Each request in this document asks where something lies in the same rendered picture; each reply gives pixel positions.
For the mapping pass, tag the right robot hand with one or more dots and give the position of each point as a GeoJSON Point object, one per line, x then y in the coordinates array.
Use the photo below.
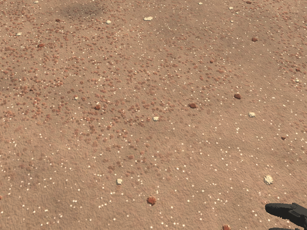
{"type": "Point", "coordinates": [293, 212]}

